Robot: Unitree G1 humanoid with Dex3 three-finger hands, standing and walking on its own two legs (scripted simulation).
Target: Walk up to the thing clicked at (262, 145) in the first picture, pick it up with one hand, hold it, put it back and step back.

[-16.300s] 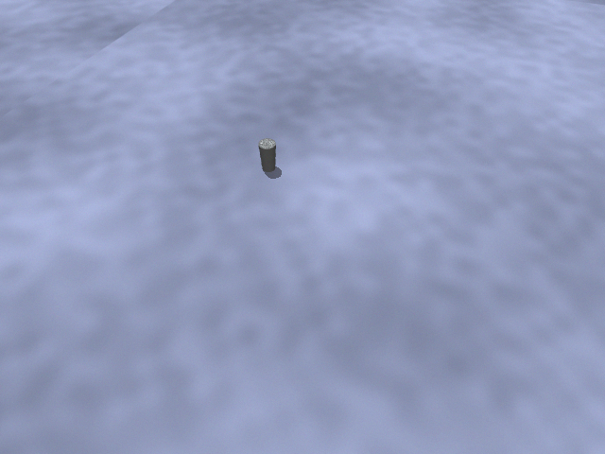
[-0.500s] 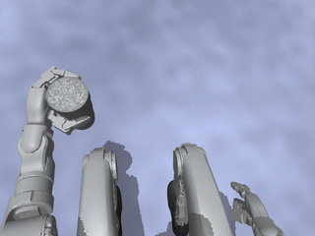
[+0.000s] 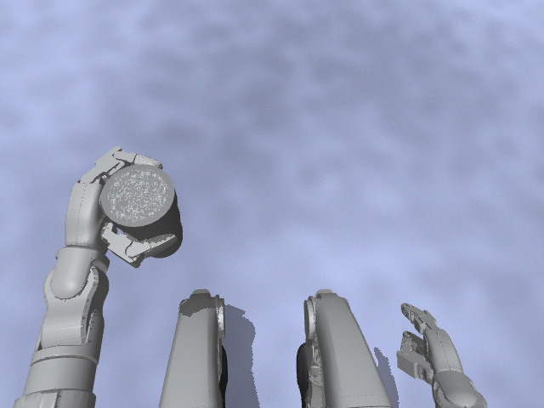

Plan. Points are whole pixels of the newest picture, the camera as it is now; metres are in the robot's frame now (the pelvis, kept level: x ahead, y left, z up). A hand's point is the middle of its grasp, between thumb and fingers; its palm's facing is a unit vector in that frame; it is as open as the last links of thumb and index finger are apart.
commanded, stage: lift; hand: left
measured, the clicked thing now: (151, 219) +0.36 +0.17 -0.01
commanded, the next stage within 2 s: hold in 1.28 s
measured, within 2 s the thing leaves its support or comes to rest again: neither
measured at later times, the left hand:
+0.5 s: hand (100, 176) +0.35 +0.18 +0.14, palm faces -0.05 -1.00 -0.02, open 11.0 cm
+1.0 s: hand (84, 128) +0.37 +0.17 +0.19, palm faces -0.06 -1.00 -0.01, open 11.0 cm
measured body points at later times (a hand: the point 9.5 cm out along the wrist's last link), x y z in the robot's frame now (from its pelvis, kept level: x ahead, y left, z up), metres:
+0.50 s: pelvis +0.02 +0.00 +0.12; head +0.12 +0.02 +0.56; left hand +0.35 +0.23 +0.15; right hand +0.17 -0.25 +0.01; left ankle +0.06 +0.12 -0.50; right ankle +0.06 -0.13 -0.50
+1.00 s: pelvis +0.05 +0.00 +0.17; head +0.12 +0.01 +0.61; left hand +0.37 +0.23 +0.20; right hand +0.18 -0.25 +0.06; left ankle +0.06 +0.12 -0.50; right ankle +0.06 -0.13 -0.50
